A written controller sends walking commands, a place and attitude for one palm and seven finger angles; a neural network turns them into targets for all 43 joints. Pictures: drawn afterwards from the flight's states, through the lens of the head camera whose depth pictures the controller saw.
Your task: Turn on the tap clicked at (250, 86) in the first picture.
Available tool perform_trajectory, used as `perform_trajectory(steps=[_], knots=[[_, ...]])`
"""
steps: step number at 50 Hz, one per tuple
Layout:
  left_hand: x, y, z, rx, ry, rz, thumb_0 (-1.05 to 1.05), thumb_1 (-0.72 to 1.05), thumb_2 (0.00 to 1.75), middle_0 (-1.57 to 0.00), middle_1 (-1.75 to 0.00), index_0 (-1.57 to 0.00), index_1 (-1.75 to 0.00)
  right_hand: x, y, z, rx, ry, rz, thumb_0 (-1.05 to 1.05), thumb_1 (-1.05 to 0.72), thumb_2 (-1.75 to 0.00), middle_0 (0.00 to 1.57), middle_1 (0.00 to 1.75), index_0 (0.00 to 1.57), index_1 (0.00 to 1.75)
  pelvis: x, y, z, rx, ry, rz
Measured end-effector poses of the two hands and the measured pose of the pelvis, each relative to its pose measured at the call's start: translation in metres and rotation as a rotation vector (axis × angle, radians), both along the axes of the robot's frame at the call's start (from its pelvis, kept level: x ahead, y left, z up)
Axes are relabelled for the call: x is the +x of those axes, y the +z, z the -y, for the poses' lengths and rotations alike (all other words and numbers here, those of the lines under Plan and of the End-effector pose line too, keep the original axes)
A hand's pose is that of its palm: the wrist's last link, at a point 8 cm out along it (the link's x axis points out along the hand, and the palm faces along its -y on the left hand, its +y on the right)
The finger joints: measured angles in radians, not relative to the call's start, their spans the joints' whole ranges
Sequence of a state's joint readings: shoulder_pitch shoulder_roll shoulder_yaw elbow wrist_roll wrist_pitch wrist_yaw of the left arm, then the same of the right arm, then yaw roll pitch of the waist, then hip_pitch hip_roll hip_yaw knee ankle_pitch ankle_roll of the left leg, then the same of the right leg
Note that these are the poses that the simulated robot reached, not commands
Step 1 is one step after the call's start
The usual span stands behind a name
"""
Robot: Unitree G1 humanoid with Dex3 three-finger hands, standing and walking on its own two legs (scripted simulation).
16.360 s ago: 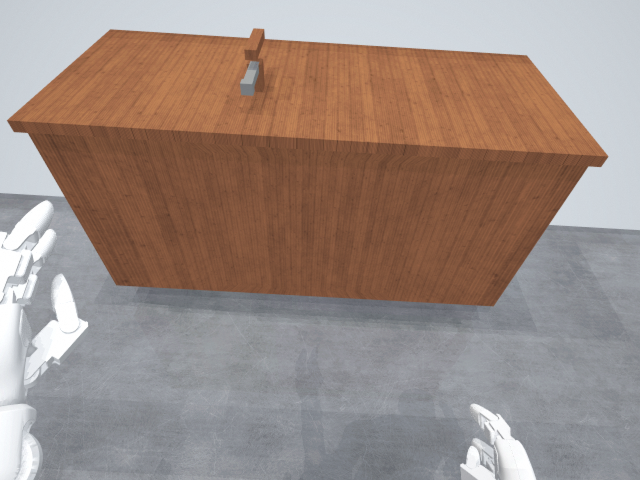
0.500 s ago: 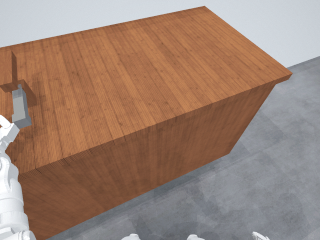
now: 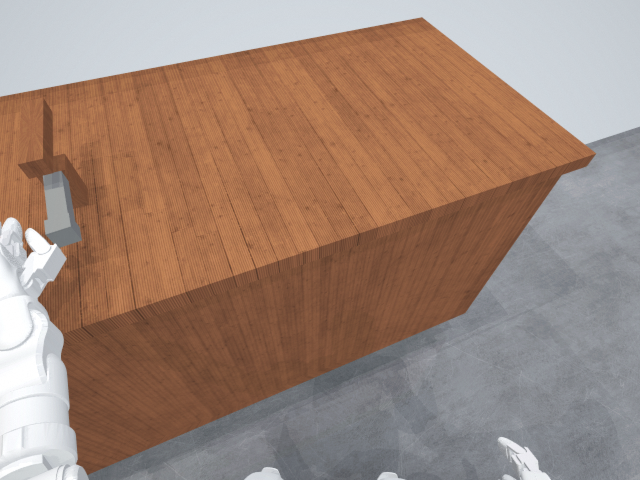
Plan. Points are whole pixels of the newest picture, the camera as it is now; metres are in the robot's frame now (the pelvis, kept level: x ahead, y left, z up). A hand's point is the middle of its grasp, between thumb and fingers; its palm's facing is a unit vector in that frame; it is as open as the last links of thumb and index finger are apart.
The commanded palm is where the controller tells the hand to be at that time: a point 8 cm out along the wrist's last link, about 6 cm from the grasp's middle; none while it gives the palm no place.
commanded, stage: push the lever round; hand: left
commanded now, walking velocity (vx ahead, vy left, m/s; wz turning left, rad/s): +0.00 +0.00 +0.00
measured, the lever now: (63, 230) +0.38 +0.34 +0.09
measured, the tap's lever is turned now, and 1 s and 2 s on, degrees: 4 24 45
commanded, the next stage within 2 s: none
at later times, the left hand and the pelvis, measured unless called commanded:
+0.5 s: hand (64, 245) +0.36 +0.34 +0.09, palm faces +0.64 -0.77 -0.06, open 7.8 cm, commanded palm +0.31 +0.36 +0.09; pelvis +0.00 -0.01 +0.00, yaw -1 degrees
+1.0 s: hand (101, 235) +0.37 +0.29 +0.09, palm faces +0.70 -0.71 -0.05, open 7.7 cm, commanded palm +0.32 +0.31 +0.09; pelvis +0.00 +0.00 +0.00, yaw +0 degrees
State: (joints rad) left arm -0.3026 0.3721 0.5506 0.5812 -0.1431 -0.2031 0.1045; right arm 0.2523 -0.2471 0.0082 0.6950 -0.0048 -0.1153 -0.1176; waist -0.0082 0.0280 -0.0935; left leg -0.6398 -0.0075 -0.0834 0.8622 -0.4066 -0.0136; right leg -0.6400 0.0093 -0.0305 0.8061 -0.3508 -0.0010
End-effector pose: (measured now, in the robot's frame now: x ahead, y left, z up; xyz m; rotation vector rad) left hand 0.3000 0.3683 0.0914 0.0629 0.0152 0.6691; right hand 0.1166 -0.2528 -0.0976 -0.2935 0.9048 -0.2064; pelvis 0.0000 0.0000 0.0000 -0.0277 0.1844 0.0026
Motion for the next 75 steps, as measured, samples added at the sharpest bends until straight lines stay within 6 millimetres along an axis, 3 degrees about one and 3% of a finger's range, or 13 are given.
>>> perform_trajectory(steps=[17,23,38,54,75], knots=[[0.009,0.006,-0.002,0.01,0.028,-0.015,0.02,0.9,0.9,-0.15,-0.15,-0.15,-0.15,-0.026,-0.007,0.021,-0.002,-0.054,-0.083,0.01,-0.9,-0.9,0.21,0.3,0.21,0.3,0.004,0.0,0.012,0.005,-0.012,-0.008],[0.01,-0.001,0.003,-0.013,0.021,-0.015,0.02,0.9,0.9,-0.15,-0.15,-0.16,-0.15,-0.031,-0.007,0.025,-0.008,-0.065,-0.1,0.01,-0.9,-0.9,0.21,0.3,0.21,0.3,0.004,0.0,0.011,0.007,-0.014,-0.011],[0.013,-0.001,0.022,-0.014,0.061,0.013,0.03,0.91,0.91,-0.15,-0.15,-0.15,-0.15,-0.016,-0.004,0.005,0.014,-0.04,-0.048,0.01,-0.9,-0.9,0.21,0.3,0.21,0.3,0.003,0.002,0.002,0.002,-0.011,0.002],[0.025,0.001,0.059,-0.005,0.127,0.007,0.02,0.92,0.91,-0.15,-0.15,-0.15,-0.15,-0.003,-0.005,-0.009,0.043,0.002,-0.02,0.01,-0.9,-0.9,0.21,0.3,0.21,0.3,0.001,0.002,0.0,0.006,-0.001,0.011],[0.028,0.003,0.069,-0.009,0.246,0.008,0.02,0.9,0.9,-0.15,-0.15,-0.15,-0.15,-0.033,-0.009,0.016,0.012,-0.042,-0.094,0.01,-0.9,-0.9,0.21,0.3,0.21,0.3,-0.006,0.001,0.01,0.008,0.002,0.009]])
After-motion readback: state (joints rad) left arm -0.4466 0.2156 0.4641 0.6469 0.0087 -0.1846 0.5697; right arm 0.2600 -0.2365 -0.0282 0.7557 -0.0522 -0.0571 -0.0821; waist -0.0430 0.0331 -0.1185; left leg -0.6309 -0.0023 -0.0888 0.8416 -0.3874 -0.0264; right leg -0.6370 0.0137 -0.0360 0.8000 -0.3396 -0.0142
